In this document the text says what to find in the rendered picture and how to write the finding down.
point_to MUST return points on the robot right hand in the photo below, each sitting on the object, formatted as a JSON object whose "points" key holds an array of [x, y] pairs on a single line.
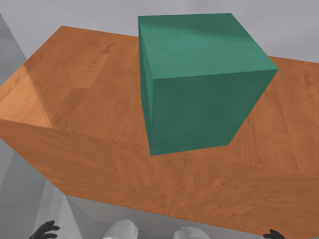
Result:
{"points": [[274, 235]]}

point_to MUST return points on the robot left thigh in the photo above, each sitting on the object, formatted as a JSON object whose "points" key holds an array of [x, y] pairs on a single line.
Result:
{"points": [[122, 229]]}

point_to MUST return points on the robot thigh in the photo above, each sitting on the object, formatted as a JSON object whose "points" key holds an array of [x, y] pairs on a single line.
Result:
{"points": [[189, 233], [122, 229]]}

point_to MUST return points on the carton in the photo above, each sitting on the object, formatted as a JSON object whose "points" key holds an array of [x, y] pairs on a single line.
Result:
{"points": [[201, 75]]}

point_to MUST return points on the pedestal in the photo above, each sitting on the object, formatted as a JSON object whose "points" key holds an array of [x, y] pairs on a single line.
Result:
{"points": [[74, 111]]}

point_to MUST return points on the robot left hand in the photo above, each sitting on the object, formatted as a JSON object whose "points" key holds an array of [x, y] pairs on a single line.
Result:
{"points": [[46, 227]]}

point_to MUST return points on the robot right thigh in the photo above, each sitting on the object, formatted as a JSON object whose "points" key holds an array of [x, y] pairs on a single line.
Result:
{"points": [[189, 233]]}

